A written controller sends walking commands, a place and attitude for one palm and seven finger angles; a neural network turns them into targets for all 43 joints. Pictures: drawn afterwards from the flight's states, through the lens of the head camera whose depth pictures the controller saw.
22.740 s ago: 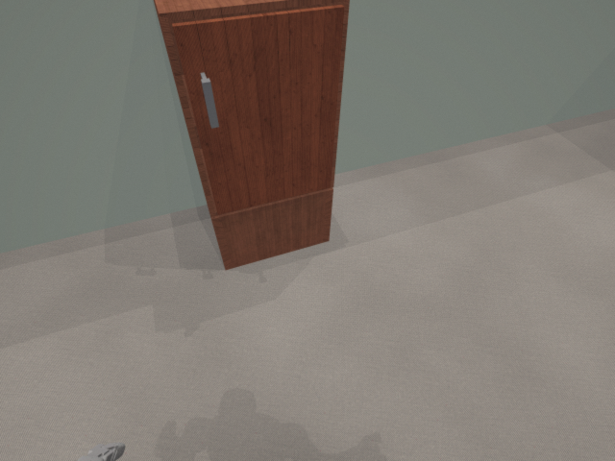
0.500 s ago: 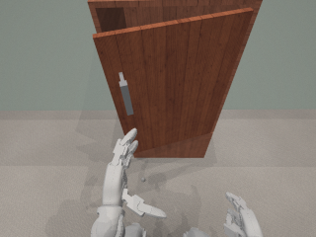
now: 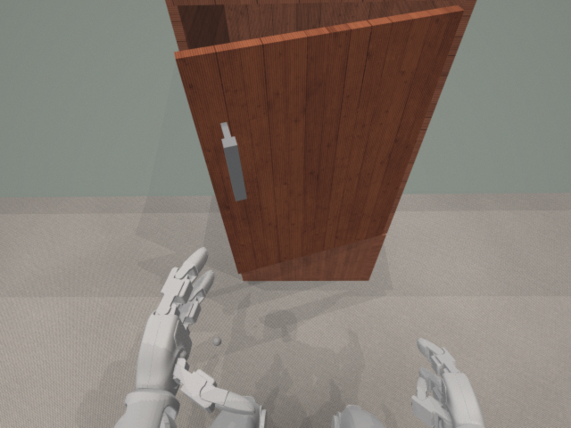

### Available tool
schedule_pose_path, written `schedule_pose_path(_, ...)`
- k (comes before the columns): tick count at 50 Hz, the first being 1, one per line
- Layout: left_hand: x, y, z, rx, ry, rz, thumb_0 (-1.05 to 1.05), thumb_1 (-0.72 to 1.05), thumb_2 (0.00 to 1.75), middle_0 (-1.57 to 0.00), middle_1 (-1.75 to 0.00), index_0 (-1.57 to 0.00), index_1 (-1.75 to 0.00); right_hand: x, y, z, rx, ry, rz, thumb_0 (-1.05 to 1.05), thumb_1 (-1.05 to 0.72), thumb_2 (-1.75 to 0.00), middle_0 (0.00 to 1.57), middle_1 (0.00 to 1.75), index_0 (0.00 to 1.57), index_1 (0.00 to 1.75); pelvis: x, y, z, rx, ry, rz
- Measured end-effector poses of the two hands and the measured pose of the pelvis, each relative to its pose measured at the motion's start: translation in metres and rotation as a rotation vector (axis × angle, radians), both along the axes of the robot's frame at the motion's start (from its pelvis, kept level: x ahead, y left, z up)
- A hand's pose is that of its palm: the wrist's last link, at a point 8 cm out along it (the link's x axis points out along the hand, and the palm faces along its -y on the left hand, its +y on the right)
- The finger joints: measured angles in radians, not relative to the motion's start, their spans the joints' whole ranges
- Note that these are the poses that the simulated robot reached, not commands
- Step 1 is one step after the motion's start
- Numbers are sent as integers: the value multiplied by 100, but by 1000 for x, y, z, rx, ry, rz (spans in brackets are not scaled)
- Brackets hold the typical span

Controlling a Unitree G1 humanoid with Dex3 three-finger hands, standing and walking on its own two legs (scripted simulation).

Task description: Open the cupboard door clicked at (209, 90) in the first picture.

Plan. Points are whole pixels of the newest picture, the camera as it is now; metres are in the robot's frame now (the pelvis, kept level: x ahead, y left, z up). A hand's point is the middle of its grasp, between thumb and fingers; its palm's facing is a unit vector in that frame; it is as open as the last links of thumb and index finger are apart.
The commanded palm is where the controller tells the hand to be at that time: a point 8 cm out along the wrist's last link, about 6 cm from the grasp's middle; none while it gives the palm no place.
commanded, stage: slide the hand sideways off the handle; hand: left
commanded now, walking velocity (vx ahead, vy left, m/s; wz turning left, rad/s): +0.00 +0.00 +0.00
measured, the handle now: (232, 162) +0.50 +0.12 +0.07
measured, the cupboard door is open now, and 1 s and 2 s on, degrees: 17 17 17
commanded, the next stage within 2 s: draw the hand back to the body in 0.60 s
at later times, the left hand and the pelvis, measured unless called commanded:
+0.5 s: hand (159, 354) +0.20 +0.16 +0.07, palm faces +0.07 -1.00 -0.05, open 16.3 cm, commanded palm +0.17 +0.22 +0.06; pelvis +0.00 +0.00 +0.00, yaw +0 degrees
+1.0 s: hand (123, 353) +0.19 +0.18 +0.10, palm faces +0.06 -0.99 -0.09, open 16.3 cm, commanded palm +0.16 +0.24 +0.11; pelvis +0.01 +0.01 +0.02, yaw +1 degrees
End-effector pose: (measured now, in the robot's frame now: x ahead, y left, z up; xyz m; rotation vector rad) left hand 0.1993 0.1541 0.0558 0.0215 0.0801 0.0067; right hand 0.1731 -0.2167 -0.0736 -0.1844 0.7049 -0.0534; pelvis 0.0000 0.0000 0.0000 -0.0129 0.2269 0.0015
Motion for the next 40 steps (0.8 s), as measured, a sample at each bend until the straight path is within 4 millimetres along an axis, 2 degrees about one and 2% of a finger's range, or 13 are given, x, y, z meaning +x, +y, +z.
schedule_pose_path(4, -4, 17, 6, 0, -24, 67, -1, -50, 30, -15, -30, -16, -30, -1, 3, 2, -1, -6, 5, 1, -90, -89, 20, 29, 20, 30, 1, 1, 1, -3, 2, 3)
schedule_pose_path(8, -6, 21, 14, 4, -80, 47, -1, -49, 30, -15, -30, -15, -30, 0, 4, 1, -11, -8, 16, 1, -90, -89, 20, 29, 20, 30, 1, 2, -1, -9, 7, 8)
schedule_pose_path(12, -8, 22, 8, 11, -46, -7, -1, -49, 30, -15, -30, -15, -30, -1, 1, 0, -21, -2, 8, 1, -90, -89, 20, 29, 20, 30, 1, 3, -2, -11, 9, 8)
schedule_pose_path(16, -13, 33, 0, 16, 15, 2, -1, -49, 30, -15, -30, -16, -30, -1, -1, 2, -29, -3, -11, 1, -90, -89, 20, 29, 20, 30, 2, 3, -2, -13, 10, 4)
schedule_pose_path(23, -23, 57, 12, 30, -48, 70, -1, -49, 30, -15, -30, -16, -30, 3, -3, 3, -42, -16, -16, 1, -90, -89, 20, 29, 20, 30, 4, 4, -3, -18, 16, 8)
schedule_pose_path(33, -31, 64, 2, 23, 10, 19, -1, -50, 30, -15, -30, -16, -30, 8, 1, 2, -45, -33, -20, 1, -90, -89, 20, 29, 20, 30, 1, 6, -6, -25, 18, 13)
schedule_pose_path(40, -29, 65, 20, 20, -70, 31, -1, -50, 30, -15, -30, -15, -30, 8, 4, 4, -39, -49, -15, 1, -90, -89, 20, 29, 20, 30, 1, 7, -5, -28, 13, 16)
